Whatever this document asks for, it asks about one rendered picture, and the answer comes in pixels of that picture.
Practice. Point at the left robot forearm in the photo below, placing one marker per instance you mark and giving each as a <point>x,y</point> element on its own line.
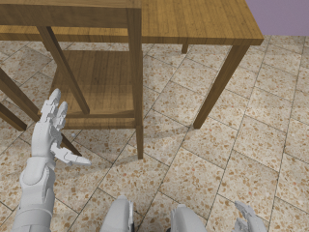
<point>36,205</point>

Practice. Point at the robot right hand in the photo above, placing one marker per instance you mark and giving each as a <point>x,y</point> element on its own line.
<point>253,224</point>

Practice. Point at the table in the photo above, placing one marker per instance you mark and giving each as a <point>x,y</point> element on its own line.
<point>207,22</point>

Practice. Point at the chair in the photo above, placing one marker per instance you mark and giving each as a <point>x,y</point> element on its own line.
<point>103,88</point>

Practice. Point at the robot thigh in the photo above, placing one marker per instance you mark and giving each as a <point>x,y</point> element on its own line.
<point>119,216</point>
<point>185,220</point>

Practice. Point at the right robot thigh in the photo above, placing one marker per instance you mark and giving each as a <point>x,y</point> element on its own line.
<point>185,220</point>

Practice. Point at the left robot thigh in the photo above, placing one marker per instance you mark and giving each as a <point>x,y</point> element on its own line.
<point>119,216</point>

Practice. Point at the robot left hand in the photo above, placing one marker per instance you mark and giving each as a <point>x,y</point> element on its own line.
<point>48,129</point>

